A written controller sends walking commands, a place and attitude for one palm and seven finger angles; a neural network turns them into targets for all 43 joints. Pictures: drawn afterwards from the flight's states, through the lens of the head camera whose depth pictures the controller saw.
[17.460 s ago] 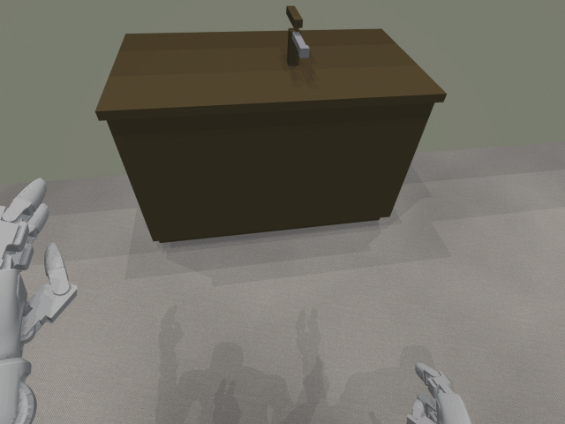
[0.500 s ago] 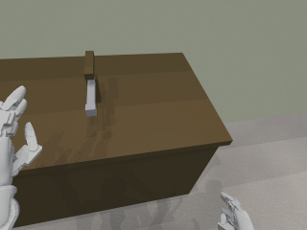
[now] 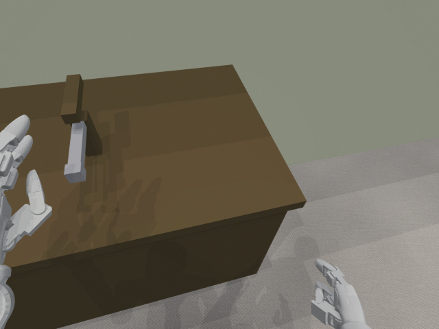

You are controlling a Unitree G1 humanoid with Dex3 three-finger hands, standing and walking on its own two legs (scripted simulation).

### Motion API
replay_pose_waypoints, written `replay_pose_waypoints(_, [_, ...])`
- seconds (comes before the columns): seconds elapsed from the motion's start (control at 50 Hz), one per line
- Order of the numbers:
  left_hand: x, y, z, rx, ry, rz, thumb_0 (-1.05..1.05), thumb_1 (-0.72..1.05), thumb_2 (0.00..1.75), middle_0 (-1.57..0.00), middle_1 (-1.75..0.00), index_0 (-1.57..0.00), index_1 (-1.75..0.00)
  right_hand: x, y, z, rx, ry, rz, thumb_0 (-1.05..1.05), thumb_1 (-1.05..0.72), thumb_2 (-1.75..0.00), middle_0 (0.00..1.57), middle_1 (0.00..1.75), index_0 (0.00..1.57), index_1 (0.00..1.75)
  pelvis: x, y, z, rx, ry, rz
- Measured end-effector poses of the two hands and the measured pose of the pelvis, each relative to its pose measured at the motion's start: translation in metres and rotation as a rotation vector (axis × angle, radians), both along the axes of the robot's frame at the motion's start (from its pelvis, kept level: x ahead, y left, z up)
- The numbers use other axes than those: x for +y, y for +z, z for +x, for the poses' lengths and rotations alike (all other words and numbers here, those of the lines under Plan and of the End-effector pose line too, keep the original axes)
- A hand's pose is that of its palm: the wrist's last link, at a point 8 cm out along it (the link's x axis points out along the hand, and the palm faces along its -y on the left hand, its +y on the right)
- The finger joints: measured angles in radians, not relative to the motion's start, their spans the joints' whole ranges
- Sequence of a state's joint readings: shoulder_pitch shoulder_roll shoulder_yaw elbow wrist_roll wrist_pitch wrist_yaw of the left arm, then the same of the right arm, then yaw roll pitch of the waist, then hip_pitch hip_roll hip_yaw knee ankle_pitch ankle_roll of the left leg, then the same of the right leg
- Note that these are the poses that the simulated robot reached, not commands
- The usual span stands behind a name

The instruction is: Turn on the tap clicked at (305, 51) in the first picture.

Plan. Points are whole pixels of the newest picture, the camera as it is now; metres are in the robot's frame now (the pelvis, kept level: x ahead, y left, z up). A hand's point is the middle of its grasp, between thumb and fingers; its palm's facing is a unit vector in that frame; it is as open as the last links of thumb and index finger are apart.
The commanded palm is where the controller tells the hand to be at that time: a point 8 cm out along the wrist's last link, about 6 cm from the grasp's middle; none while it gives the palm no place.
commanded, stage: come to a stop and stand still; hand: left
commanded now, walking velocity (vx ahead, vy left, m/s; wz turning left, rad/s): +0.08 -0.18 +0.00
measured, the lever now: (75, 172) +0.35 +0.31 +0.06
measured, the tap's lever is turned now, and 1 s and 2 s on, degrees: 0 0 0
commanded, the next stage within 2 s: none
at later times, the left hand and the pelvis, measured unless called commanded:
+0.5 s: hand (38, 208) +0.22 +0.25 +0.18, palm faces +0.38 -0.78 -0.49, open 7.4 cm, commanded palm +0.15 +0.27 +0.18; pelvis +0.00 -0.01 +0.01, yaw +1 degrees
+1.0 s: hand out of the picture +0.14 +0.33 +0.18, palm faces +0.48 -0.83 -0.30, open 7.4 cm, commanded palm +0.08 +0.35 +0.18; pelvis -0.08 +0.06 +0.00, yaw +1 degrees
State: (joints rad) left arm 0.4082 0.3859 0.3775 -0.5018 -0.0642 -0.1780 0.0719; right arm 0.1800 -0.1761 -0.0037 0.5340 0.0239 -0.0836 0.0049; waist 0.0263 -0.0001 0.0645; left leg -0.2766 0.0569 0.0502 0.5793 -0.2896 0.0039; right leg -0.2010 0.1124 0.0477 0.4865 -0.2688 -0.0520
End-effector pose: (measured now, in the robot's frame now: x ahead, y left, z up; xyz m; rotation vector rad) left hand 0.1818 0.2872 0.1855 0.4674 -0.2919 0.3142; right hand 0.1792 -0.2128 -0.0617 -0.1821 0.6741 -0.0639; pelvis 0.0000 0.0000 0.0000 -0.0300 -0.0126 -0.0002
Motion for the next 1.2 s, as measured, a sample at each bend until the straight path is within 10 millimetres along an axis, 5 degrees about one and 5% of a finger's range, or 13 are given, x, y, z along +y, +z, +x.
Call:
replay_pose_waypoints(0.16, [-0.027, -0.003, 0.015, -0.007, -0.04, -0.014, 0.01, 0.89, 0.9, -0.21, -0.3, -0.21, -0.3, -0.05, -0.008, -0.011, 0.05, -0.094, -0.059, 0.01, -0.91, -0.9, 0.21, 0.29, 0.2, 0.3, -0.021, -0.006, 0.011, 0.01, 0.002, 0.009])
replay_pose_waypoints(0.3, [-0.026, 0.001, 0.017, 0.026, -0.005, 0.023, 0.01, 0.89, 0.9, -0.21, -0.3, -0.21, -0.3, -0.061, -0.009, -0.018, 0.096, -0.127, -0.066, 0.02, -0.91, -0.9, 0.2, 0.29, 0.2, 0.3, -0.022, 0.002, 0.015, 0.001, 0.0, 0.028])
replay_pose_waypoints(0.46, [-0.015, -0.001, -0.004, 0.066, 0.027, 0.007, 0.01, 0.89, 0.9, -0.21, -0.3, -0.21, -0.3, -0.034, -0.005, -0.01, 0.059, -0.078, -0.038, 0.02, -0.91, -0.9, 0.2, 0.29, 0.2, 0.3, -0.011, 0.006, 0.003, -0.002, 0.007, 0.019])
replay_pose_waypoints(0.52, [0.016, 0.019, -0.004, -0.01, 0.059, 0.132, 0.01, 0.88, 0.9, -0.22, -0.3, -0.21, -0.3, -0.017, -0.003, -0.011, 0.042, -0.004, -0.052, 0.01, -0.91, -0.9, 0.2, 0.29, 0.2, 0.3, -0.008, 0.007, -0.01, 0.001, 0.007, 0.019])
replay_pose_waypoints(0.58, [0.039, 0.02, -0.009, -0.056, 0.118, 0.071, 0.01, 0.89, 0.9, -0.21, -0.3, -0.21, -0.3, -0.003, 0.002, -0.014, 0.002, 0.023, -0.016, 0.02, -0.91, -0.9, 0.2, 0.29, 0.2, 0.3, 0.002, 0.007, -0.023, -0.006, -0.008, 0.022])
replay_pose_waypoints(0.7, [0.02, -0.011, -0.039, 0.013, -0.012, -0.053, 0.01, 0.9, 0.9, -0.2, -0.3, -0.2, -0.3, 0.02, 0.013, -0.037, -0.067, 0.007, -0.012, 0.01, -0.91, -0.9, 0.21, 0.29, 0.2, 0.3, 0.028, 0.005, -0.04, -0.026, -0.01, 0.018])
replay_pose_waypoints(0.76, [0.028, -0.02, -0.054, 0.028, -0.037, -0.063, 0.01, 0.89, 0.9, -0.21, -0.3, -0.21, -0.3, 0.031, 0.015, -0.053, -0.057, 0.002, -0.04, 0.01, -0.91, -0.9, 0.21, 0.3, 0.2, 0.3, 0.037, 0.004, -0.047, -0.031, 0.0, 0.011])
replay_pose_waypoints(0.92, [0.077, -0.002, -0.078, -0.112, 0.09, -0.018, 0.01, 0.89, 0.9, -0.21, -0.3, -0.21, -0.3, 0.059, 0.003, -0.085, -0.011, 0.049, -0.045, 0.02, -0.91, -0.9, 0.21, 0.3, 0.2, 0.3, 0.055, 0.0, -0.068, -0.049, 0.014, 0.012])
replay_pose_waypoints(1.2, [0.079, -0.008, -0.093, -0.034, 0.048, -0.014, 0.01, 0.89, 0.9, -0.21, -0.3, -0.21, -0.3, 0.076, 0.002, -0.109, 0.014, 0.031, -0.025, 0.02, -0.91, -0.9, 0.21, 0.3, 0.21, 0.3, 0.07, 0.003, -0.091, -0.058, 0.017, -0.006])
